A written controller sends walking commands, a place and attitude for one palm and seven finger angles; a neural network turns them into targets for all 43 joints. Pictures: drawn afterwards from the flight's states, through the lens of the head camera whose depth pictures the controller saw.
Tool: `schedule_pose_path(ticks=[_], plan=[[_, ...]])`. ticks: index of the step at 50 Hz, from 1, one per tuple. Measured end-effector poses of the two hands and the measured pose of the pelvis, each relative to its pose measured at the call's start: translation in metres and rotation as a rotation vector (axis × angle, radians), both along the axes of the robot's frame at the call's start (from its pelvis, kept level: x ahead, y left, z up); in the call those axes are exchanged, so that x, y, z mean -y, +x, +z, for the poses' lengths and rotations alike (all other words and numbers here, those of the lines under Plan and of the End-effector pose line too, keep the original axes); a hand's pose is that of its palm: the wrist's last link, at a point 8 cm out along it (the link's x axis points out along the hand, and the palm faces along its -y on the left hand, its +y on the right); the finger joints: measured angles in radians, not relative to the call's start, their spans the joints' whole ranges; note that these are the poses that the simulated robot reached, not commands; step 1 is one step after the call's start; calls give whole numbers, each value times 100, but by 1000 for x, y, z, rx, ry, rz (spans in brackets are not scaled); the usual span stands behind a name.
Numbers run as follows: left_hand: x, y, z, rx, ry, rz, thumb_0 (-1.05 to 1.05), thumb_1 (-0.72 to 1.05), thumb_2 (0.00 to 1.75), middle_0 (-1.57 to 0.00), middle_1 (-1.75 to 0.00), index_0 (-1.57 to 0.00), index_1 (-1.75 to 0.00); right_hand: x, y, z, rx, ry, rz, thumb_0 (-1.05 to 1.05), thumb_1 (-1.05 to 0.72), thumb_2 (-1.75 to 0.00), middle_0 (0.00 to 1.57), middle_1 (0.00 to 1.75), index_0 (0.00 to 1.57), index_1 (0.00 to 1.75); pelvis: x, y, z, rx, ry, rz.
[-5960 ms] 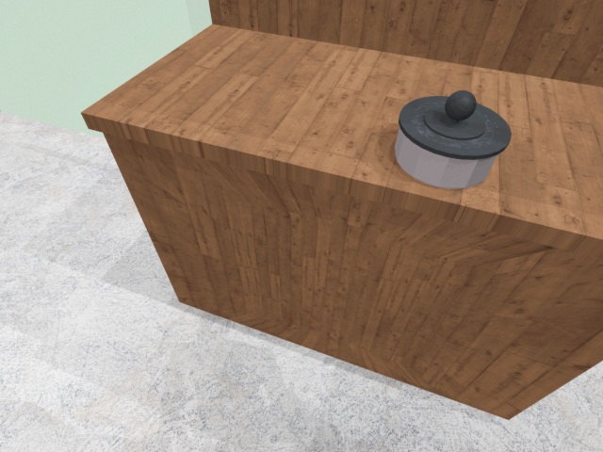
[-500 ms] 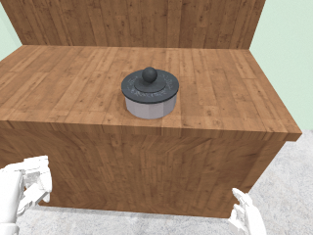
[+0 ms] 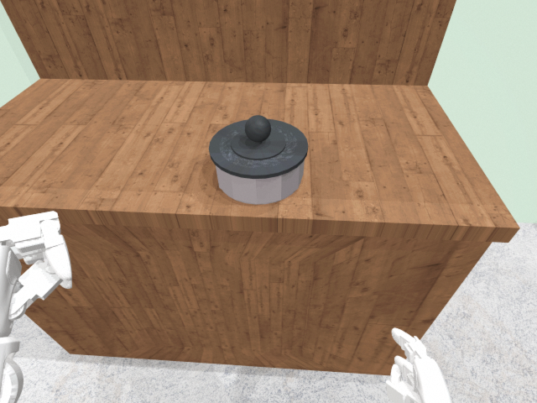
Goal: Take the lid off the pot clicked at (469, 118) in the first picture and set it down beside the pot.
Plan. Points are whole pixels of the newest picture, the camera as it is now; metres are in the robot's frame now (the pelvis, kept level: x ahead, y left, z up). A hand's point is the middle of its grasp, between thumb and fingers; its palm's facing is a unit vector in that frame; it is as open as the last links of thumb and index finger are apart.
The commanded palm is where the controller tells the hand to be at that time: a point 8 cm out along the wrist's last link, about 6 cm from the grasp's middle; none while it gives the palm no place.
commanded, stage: reach forward and open the fingers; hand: left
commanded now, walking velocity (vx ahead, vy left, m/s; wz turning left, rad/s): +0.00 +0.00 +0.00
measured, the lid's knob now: (257, 128) +0.53 +0.10 +0.16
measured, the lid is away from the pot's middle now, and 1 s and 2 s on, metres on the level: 0.00 0.00 0.00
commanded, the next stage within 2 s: move the open hand above the knob in 1.60 s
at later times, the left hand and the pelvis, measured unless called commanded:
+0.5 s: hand (52, 250) +0.20 +0.27 +0.20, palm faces +0.12 -0.05 -0.99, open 4.0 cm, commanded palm +0.17 +0.26 +0.26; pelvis -0.04 +0.00 -0.01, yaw +3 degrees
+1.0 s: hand (59, 209) +0.24 +0.27 +0.23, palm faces +0.04 +0.00 -1.00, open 9.6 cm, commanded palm +0.19 +0.27 +0.30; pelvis -0.07 +0.02 -0.01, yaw +3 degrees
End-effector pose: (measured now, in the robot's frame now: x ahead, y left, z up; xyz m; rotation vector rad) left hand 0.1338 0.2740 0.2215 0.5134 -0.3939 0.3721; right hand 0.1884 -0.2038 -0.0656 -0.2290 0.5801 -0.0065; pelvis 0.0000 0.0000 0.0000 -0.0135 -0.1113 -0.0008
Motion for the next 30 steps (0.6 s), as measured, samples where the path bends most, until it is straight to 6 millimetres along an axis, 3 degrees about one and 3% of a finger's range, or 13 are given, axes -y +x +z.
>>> schedule_pose_path(ticks=[7,11,21,30], plan=[[11,10,18,-175,544,179,1,83,94,-129,-143,-130,-143,2,4,-14,-93,4,42,2,-91,-89,20,30,20,30,-3,-11,-6,-44,4,15],[7,12,23,-281,758,248,0,76,100,-128,-134,-128,-133,-3,13,-19,-110,34,53,2,-91,-89,20,30,20,30,-5,-18,-8,-51,2,26],[1,27,23,-478,868,223,0,47,119,-121,-102,-121,-101,-29,31,-6,-32,80,121,2,-91,-89,20,30,20,30,-4,-33,-7,-23,-3,58],[4,48,35,-552,951,153,0,17,137,-113,-70,-113,-70,-35,17,1,-7,89,133,1,-91,-89,20,30,20,30,-4,-47,-7,-12,-11,54]])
